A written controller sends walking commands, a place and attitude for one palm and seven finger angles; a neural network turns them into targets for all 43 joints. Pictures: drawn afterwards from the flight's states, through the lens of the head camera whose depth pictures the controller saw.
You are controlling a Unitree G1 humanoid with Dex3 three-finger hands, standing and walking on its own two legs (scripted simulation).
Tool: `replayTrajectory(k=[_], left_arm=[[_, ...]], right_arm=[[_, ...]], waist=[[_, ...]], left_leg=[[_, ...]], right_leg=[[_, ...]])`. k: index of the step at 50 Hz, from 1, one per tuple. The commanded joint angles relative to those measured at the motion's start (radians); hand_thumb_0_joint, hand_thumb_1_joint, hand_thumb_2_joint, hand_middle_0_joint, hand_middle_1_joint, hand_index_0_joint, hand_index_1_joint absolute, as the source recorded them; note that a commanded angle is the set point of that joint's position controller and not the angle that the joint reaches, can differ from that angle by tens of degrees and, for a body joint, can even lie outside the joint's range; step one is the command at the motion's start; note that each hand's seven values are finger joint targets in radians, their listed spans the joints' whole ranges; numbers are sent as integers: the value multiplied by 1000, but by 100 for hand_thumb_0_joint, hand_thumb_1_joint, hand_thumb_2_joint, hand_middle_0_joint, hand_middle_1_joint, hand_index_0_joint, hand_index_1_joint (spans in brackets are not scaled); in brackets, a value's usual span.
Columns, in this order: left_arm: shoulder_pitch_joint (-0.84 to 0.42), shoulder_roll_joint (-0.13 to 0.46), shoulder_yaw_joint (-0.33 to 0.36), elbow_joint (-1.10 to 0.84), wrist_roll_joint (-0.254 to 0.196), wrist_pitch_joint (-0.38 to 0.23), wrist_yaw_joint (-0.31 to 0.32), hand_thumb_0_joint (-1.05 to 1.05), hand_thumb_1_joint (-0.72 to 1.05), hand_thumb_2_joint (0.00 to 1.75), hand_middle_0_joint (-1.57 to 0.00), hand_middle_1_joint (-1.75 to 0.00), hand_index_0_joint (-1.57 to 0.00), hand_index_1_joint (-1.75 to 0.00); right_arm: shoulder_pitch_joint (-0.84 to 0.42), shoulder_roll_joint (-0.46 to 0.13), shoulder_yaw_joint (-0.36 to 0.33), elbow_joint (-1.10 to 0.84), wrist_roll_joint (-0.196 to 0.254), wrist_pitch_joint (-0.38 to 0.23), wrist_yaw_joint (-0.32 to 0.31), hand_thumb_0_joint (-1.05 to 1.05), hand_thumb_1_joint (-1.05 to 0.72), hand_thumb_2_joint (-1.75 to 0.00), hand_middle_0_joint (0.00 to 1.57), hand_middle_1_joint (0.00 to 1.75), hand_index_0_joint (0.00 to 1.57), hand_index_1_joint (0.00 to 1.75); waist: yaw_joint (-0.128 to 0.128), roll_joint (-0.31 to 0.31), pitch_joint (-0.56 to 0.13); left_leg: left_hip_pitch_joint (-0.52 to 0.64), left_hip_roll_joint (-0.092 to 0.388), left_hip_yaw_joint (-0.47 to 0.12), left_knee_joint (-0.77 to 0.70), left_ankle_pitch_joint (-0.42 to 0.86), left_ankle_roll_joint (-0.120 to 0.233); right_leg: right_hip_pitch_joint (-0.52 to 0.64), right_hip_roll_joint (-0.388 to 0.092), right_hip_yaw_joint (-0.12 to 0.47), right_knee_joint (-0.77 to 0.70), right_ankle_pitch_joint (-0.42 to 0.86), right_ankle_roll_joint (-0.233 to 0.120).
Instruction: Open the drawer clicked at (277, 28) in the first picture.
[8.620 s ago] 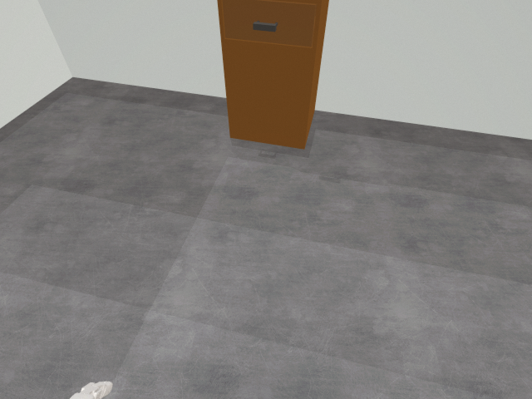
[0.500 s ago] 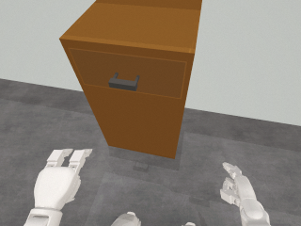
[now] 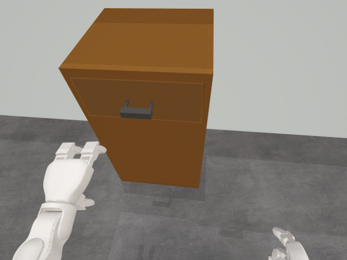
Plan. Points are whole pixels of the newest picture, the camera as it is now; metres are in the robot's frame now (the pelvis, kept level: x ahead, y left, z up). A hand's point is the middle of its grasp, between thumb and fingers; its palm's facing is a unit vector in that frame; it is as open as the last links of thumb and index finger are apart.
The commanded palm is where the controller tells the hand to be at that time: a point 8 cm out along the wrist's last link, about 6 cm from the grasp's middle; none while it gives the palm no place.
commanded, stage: raise the hand with hooked fingers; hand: left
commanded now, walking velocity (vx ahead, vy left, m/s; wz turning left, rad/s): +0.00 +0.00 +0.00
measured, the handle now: (137, 108) +0.57 +0.19 -0.04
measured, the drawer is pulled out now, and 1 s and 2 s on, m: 0.00 0.00 0.00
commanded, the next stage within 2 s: move the hooked fingers above the handle in 0.82 s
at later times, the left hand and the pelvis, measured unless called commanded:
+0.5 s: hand (78, 143) +0.32 +0.24 +0.11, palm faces +0.03 -0.05 -1.00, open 13.8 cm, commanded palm +0.29 +0.24 +0.15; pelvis +0.02 +0.00 +0.02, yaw +1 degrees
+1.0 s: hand (84, 148) +0.32 +0.23 +0.09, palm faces +0.02 -0.07 -1.00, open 13.8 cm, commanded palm +0.31 +0.23 +0.15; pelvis +0.01 -0.01 +0.02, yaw +0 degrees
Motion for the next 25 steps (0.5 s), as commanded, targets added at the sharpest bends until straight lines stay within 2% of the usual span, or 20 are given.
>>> replayTrajectory(k=[1,5,8,13,15,17,18,21,25], left_arm=[[-233,141,73,-189,-16,67,23,0,-38,35,-29,-112,-29,-112],[-273,163,49,-156,-29,145,-74,0,-48,31,-30,-118,-30,-118],[-335,183,42,-154,-29,156,-141,0,-50,30,-30,-120,-30,-120],[-447,226,68,-137,-41,110,-213,0,-50,30,-30,-120,-30,-120],[-499,244,80,-161,-44,80,-223,0,-50,30,-30,-120,-30,-120],[-529,254,89,-164,-52,55,-228,0,-50,30,-30,-120,-30,-120],[-539,253,87,-151,-60,47,-234,0,-50,30,-30,-120,-30,-120],[-572,256,87,-107,-75,37,-249,0,-50,30,-30,-120,-30,-120],[-467,234,86,-52,-94,36,-280,0,-50,30,-30,-120,-30,-120]], right_arm=[[-145,-70,-21,-166,19,-42,5,0,-90,-90,20,30,20,30],[-163,-73,-6,-172,38,-19,-1,0,-90,-90,20,30,20,30],[-164,-69,8,-175,40,-8,-7,0,-90,-90,20,30,20,30],[-160,-61,24,-165,38,2,-17,0,-90,-90,20,30,20,30],[-157,-59,25,-159,36,0,-17,0,-90,-90,20,30,20,30],[-151,-59,23,-152,35,-4,-19,0,-90,-90,20,30,20,30],[-153,-58,24,-150,36,-4,-20,0,-90,-90,20,30,20,30],[-145,-63,22,-135,42,-2,-20,0,-90,-90,20,30,20,30],[-135,-71,14,-141,45,4,-9,0,-90,-90,20,30,20,30]], waist=[[6,39,-246],[20,-30,-228],[20,-46,-200],[16,-43,-179],[18,3,-206],[18,17,-233],[14,17,-226],[8,1,-204],[29,-56,-210]], left_leg=[[183,-16,-57,-146,295,-1],[204,-12,-53,-198,347,0],[231,-12,-47,-224,380,4],[263,-21,-37,-252,380,9],[294,-23,-38,-255,416,7],[315,-26,-39,-254,451,8],[315,-29,-38,-256,447,8],[300,-30,-36,-271,430,6],[276,-34,-24,-280,445,10]], right_leg=[[106,49,-16,-108,190,-53],[191,47,-9,-147,238,-47],[226,48,-9,-178,267,-44],[272,49,-7,-224,294,-43],[291,48,-3,-234,317,-45],[310,48,-1,-240,351,-45],[311,48,-3,-246,357,-44],[314,49,-7,-263,350,-42],[357,45,-4,-268,395,-38]])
